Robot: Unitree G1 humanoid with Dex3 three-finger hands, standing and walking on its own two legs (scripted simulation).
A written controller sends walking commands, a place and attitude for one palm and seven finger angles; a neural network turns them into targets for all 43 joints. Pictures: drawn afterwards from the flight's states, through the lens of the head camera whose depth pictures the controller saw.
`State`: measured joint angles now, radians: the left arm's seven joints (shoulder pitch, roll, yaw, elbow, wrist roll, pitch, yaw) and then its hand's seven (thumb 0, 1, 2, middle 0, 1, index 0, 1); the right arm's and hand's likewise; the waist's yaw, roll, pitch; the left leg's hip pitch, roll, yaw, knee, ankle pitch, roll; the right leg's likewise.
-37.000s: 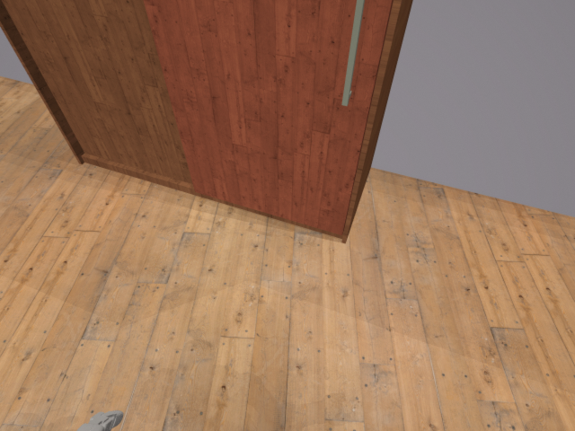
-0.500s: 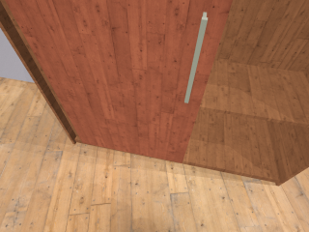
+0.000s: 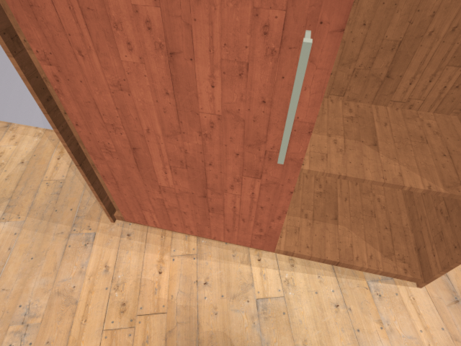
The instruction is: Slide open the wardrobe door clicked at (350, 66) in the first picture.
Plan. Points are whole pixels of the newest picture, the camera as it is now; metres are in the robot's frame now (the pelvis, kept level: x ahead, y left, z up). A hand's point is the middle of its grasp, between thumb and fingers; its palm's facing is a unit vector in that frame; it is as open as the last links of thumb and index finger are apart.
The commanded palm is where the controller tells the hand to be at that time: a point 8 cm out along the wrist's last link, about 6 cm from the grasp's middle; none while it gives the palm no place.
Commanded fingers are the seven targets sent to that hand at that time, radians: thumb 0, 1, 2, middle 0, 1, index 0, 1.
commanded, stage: look to check the result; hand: right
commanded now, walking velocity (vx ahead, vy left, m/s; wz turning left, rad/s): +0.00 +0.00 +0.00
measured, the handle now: (292, 107) +0.59 -0.10 +0.09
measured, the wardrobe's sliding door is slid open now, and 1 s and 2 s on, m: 0.63 0.63 0.63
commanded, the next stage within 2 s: stand and wait in 0.42 s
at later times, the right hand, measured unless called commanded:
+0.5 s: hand out of the picture +0.03 -0.16 -0.18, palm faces +0.01 +0.98 -0.18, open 7.4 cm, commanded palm none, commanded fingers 0.00 -0.90 -0.90 0.20 0.30 0.20 0.30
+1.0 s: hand out of the picture +0.03 -0.16 -0.18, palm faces +0.01 +0.98 -0.19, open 7.4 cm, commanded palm none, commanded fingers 0.00 -0.90 -0.90 0.20 0.30 0.20 0.30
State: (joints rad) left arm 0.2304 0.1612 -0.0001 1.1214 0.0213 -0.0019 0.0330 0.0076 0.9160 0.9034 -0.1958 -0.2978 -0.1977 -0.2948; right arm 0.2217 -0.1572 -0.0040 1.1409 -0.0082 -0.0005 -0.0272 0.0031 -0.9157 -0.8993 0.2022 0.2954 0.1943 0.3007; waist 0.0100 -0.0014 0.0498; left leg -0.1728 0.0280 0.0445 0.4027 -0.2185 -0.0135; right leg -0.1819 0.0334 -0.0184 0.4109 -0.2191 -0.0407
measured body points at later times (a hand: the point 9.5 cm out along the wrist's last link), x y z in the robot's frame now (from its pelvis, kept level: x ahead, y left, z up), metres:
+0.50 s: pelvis +0.01 +0.01 +0.00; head +0.04 +0.01 +0.45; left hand +0.02 +0.23 -0.16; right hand +0.03 -0.22 -0.16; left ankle +0.00 +0.13 -0.74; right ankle +0.00 -0.09 -0.74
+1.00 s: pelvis +0.02 +0.01 +0.00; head +0.04 +0.01 +0.45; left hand +0.03 +0.24 -0.16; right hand +0.03 -0.22 -0.16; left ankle +0.00 +0.13 -0.74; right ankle +0.00 -0.09 -0.74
